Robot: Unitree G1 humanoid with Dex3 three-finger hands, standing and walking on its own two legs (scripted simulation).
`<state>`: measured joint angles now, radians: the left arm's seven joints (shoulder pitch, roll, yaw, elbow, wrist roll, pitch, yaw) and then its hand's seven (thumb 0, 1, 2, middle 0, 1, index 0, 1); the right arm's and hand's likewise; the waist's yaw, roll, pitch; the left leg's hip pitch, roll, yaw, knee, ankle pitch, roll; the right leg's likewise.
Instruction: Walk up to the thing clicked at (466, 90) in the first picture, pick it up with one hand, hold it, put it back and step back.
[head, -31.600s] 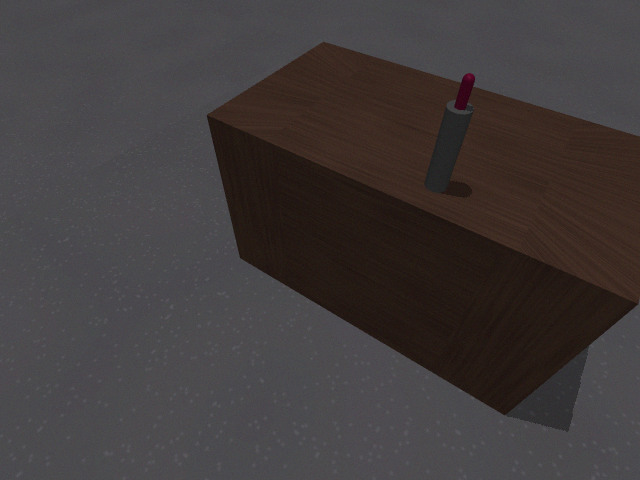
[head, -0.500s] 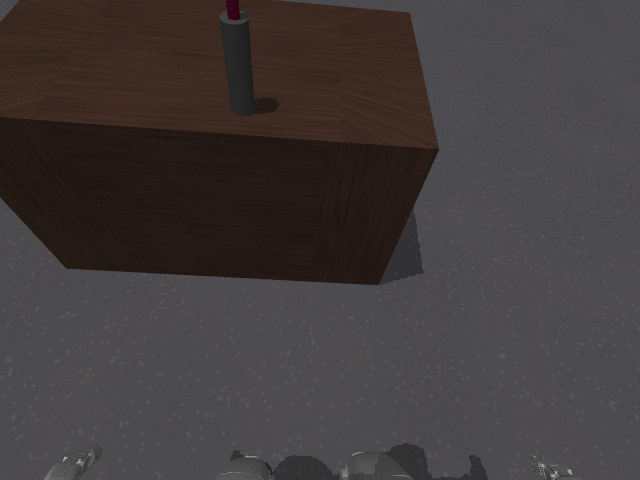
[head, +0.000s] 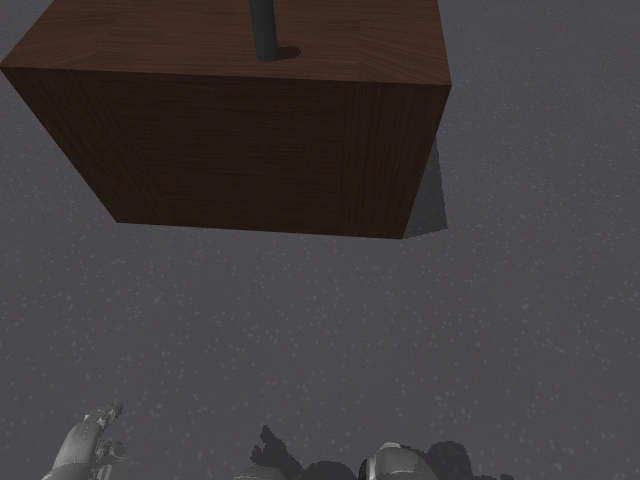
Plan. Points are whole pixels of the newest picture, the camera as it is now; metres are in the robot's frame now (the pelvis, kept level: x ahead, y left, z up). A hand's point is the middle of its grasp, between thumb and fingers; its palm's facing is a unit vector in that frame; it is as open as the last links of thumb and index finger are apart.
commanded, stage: step back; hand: left
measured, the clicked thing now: out of the picture +1.02 +0.17 +0.03
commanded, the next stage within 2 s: stand in 1.20 s
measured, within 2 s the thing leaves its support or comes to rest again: neither
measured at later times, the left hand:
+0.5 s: hand out of the picture -0.03 +0.26 -0.13, palm faces -0.01 -0.92 -0.39, open 7.4 cm
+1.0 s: hand out of the picture +0.06 +0.26 -0.13, palm faces -0.01 -0.93 -0.36, open 7.4 cm
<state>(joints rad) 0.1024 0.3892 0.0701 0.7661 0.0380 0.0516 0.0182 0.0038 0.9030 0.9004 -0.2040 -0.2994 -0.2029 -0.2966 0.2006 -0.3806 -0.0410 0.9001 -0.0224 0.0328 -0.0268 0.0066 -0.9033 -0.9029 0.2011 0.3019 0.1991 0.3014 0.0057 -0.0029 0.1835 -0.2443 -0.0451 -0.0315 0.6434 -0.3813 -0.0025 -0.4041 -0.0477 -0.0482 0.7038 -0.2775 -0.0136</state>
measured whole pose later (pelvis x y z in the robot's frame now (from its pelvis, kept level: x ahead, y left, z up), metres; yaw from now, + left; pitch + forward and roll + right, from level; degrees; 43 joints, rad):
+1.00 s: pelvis -0.05 +0.01 +0.01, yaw -2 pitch -2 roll +0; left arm 0.12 0.36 0.04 1.02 0.02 -0.02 0.00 0.00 0.91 0.90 -0.20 -0.30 -0.20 -0.30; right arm 0.18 -0.35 -0.04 1.05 -0.02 -0.02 0.01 0.01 -0.90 -0.90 0.20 0.30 0.20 0.30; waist 0.01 0.00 0.05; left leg -0.22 -0.01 -0.01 0.56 -0.28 0.00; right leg -0.18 -0.04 -0.03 0.56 -0.34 0.01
